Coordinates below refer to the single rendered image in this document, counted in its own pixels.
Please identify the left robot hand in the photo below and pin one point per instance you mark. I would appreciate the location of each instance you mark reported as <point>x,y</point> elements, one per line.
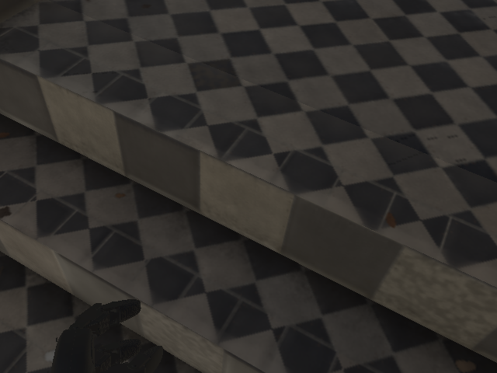
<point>75,351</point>

